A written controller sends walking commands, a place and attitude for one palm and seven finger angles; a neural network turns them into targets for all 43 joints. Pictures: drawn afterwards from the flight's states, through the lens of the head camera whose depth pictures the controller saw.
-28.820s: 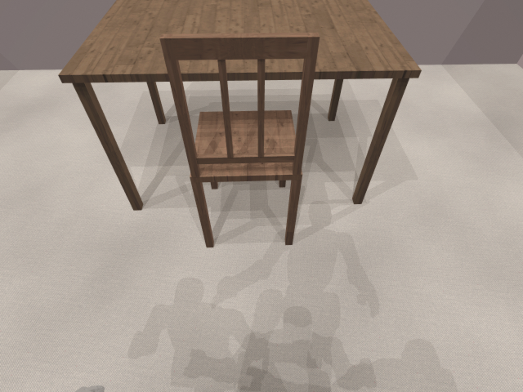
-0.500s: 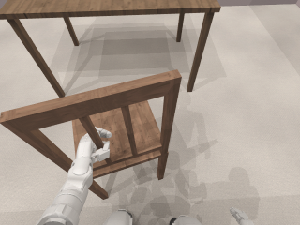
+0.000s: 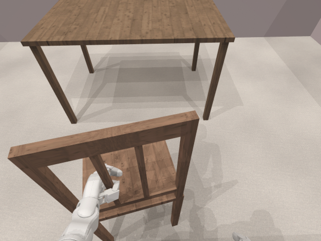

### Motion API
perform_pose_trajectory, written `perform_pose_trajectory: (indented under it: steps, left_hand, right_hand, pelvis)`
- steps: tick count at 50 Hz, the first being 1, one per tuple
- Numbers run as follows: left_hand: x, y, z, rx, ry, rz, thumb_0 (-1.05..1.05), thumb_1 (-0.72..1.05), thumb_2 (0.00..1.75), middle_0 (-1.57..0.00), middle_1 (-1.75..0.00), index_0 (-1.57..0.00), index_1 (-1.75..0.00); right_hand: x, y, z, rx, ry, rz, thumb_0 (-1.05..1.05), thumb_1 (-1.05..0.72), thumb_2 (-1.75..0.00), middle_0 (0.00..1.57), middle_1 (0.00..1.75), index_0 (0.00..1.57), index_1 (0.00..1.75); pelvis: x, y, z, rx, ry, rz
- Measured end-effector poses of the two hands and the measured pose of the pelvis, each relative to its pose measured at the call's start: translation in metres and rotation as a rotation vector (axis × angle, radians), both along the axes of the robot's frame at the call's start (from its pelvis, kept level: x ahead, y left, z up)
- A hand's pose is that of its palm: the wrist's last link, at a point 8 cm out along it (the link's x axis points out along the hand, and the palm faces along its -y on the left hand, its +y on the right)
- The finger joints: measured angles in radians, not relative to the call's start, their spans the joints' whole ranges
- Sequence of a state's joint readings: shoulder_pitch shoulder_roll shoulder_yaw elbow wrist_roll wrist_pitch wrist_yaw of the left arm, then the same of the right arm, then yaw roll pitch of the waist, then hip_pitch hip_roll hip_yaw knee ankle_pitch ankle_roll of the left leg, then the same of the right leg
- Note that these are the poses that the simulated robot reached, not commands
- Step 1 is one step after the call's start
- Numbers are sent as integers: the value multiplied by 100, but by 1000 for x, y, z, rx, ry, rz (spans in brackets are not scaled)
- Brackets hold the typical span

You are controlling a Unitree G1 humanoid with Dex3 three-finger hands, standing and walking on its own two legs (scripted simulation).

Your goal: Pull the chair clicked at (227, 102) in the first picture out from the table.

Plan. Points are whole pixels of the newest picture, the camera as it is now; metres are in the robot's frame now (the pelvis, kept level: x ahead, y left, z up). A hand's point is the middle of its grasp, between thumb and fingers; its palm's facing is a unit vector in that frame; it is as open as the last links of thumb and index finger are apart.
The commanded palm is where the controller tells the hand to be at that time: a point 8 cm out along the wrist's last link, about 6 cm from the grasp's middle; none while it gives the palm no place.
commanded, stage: stop walking, hand still on the chair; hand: left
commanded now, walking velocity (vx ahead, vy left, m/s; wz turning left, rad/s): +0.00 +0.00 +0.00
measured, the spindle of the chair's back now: (108, 182) +0.28 +0.17 -0.06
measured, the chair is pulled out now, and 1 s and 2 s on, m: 0.61 0.61 0.61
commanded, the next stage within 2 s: open the thumb and straighten the fingers in 0.52 s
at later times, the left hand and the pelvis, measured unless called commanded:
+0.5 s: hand (115, 190) +0.26 +0.14 -0.06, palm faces +0.09 -0.98 -0.19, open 5.3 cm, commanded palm +0.24 +0.19 -0.05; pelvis +0.04 -0.01 +0.00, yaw +0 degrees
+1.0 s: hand (111, 188) +0.27 +0.16 -0.07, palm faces +0.06 -0.98 -0.18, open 11.8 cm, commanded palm +0.24 +0.20 -0.05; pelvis +0.05 +0.01 -0.03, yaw +1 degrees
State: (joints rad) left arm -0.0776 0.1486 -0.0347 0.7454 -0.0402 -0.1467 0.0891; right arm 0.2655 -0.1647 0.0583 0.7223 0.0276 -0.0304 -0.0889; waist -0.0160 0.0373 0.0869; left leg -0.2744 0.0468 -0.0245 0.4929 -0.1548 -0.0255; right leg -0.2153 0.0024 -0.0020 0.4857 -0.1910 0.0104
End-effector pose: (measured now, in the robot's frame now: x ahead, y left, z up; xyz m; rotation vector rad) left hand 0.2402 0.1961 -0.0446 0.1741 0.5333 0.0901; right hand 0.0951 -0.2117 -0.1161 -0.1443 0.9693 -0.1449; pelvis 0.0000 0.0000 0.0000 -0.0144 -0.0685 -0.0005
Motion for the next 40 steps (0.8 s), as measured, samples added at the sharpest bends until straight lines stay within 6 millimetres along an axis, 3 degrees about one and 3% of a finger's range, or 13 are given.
perform_pose_trajectory:
  steps: [10,15,25,35,40]
  left_hand:
    - [-1,-2,1,4,7,46,4,67,84,-26,-118,-50,-144]
    - [-1,-2,1,3,9,51,4,67,84,-26,-118,-50,-144]
    - [-1,-2,1,-3,12,52,4,67,84,-25,-119,-50,-144]
    - [1,1,-1,-31,11,43,4,65,82,-25,-122,-50,-144]
    - [4,4,-2,-28,-16,9,3,49,72,-29,-128,-50,-144]
  right_hand:
    - [40,-46,14,-89,-64,-30,1,-91,-90,20,30,20,29]
    - [63,-58,23,-119,-103,-29,1,-91,-90,20,30,20,29]
    - [91,-42,32,-94,-152,3,1,-91,-90,20,30,20,29]
    - [84,-22,27,-26,-140,10,1,-91,-90,20,30,20,29]
    - [82,-26,22,-27,-173,16,1,-91,-90,20,30,20,30]
  pelvis:
    - [24,-10,3,8,17,-5]
    - [32,-13,4,10,19,0]
    - [39,-13,4,9,18,4]
    - [39,-7,1,11,56,20]
    - [40,-3,-10,8,109,24]
